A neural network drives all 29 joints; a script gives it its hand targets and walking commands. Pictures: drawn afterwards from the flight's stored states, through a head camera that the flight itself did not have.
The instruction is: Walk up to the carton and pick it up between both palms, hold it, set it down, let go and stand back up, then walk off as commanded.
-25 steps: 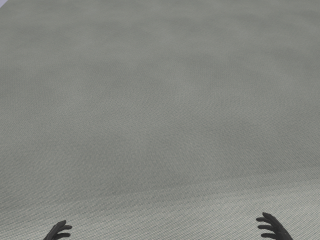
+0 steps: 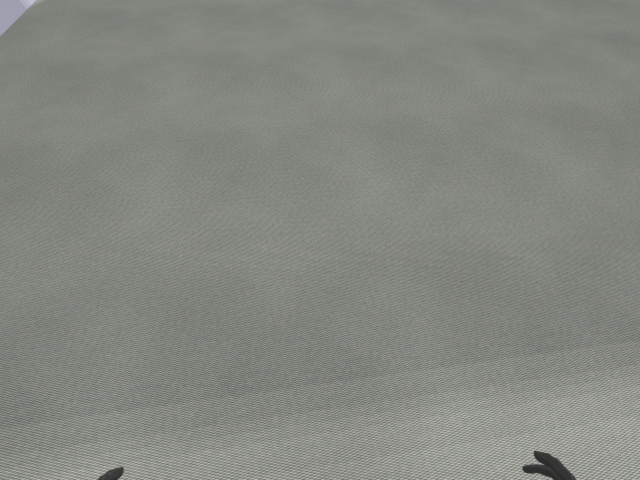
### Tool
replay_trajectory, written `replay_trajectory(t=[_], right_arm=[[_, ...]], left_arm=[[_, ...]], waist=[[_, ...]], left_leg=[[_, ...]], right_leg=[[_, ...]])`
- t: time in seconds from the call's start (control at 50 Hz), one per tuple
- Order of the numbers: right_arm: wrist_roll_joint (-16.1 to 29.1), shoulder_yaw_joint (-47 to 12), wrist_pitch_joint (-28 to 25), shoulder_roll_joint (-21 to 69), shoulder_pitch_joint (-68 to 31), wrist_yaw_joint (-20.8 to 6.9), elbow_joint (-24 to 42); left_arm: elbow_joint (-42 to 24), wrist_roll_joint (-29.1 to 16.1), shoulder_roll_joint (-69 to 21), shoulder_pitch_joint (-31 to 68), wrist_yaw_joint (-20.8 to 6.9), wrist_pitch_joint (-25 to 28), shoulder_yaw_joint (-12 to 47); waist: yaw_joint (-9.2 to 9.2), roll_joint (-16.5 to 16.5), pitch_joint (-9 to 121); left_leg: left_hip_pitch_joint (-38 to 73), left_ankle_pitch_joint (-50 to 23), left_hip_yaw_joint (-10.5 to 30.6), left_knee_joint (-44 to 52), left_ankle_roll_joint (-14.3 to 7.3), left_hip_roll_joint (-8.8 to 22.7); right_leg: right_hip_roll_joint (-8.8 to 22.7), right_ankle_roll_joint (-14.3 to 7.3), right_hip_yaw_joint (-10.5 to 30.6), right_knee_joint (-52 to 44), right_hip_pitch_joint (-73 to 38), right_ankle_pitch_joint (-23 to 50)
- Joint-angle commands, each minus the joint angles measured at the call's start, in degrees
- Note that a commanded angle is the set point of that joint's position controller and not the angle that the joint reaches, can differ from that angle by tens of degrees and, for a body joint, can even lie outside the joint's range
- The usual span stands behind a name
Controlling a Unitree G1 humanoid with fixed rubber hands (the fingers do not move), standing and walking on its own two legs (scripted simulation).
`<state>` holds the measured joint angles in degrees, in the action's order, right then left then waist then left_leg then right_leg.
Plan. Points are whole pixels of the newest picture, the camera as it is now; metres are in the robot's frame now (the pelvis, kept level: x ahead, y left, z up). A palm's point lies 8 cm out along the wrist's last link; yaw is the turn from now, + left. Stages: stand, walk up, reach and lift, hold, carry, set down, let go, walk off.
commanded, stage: stand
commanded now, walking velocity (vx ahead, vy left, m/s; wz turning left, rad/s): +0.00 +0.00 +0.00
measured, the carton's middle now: out of the picture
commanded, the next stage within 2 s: walk up in 1.20 s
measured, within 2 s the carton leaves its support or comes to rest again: neither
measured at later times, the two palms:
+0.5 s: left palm out of the picture +0.08 +0.31 -0.11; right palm out of the picture +0.09 -0.31 -0.10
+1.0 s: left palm out of the picture +0.09 +0.31 -0.11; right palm out of the picture +0.10 -0.31 -0.10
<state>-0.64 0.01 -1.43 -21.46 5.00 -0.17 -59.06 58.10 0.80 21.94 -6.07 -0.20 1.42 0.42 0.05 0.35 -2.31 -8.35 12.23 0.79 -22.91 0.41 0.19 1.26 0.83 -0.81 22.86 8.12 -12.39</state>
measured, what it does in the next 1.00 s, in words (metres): stands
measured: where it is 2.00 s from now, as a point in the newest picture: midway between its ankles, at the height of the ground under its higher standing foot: outside the picture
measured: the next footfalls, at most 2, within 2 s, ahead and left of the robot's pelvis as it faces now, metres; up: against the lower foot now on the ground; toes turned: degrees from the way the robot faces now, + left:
right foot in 1.72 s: +0.11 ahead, -0.26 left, +0.00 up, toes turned -23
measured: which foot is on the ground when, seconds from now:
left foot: down 0.00-1.00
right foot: down 0.00-1.00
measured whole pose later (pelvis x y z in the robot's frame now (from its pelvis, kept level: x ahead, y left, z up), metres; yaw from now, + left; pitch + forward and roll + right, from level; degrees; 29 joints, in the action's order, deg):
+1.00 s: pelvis +0.00 +0.00 +0.00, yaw +1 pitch -2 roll +0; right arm -0.5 0.2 -0.9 -21.9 4.9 0.0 -62.1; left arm 61.7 0.7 22.3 -5.4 0.0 1.0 0.3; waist 0.1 0.3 -2.3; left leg -6.5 10.4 1.4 -19.1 0.7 0.3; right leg 1.3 0.8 -1.2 19.0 6.1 -10.8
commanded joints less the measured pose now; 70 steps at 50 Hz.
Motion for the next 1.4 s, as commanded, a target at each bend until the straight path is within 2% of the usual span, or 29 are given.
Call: replay_trajectory(t=[0.0,0.3,0.9,1.36,1.38], right_arm=[[0.0,2.2,-0.9,-10.5,-3.3,0.5,2.2],[0.0,2.2,-0.6,-10.7,-2.9,0.4,0.5],[0.1,2.3,-0.3,-11.2,-2.7,0.7,-0.1],[0.1,2.4,-0.2,-11.3,-2.2,0.7,-0.4],[-1.0,6.7,-1.4,-19.3,1.3,0.7,2.9]], left_arm=[[-2.0,0.0,10.1,3.0,0.4,0.9,-2.2],[0.1,0.0,10.5,2.8,0.5,0.7,-2.1],[0.9,-0.1,10.7,3.1,0.6,0.4,-2.3],[1.1,-0.1,10.8,2.7,0.6,0.3,-2.4],[-7.2,2.4,16.2,2.3,-2.8,-2.0,-7.0]], waist=[[0.13,-0.4,3.7],[0.03,-0.4,3.2],[0.02,-0.3,3.5],[0.03,-0.3,3.4],[-1.19,-0.3,3.6]], left_leg=[[0.6,-8.2,5.1,4.6,-2.4,6.2],[0.9,-6.7,5.4,6.0,-2.3,6.4],[2.0,-10.9,5.3,6.1,-2.1,6.7],[2.3,-11.3,5.3,6.6,-1.9,6.8],[11.7,8.1,1.0,-0.2,-3.8,6.0]], right_leg=[[5.7,-2.5,4.8,-4.7,-0.9,5.6],[6.2,-2.5,4.9,-6.4,-1.0,4.4],[6.5,-2.4,4.6,-6.7,-2.5,8.1],[6.6,-2.3,4.5,-7.2,-2.9,8.2],[3.0,-6.5,11.0,-1.0,16.9,-2.6]])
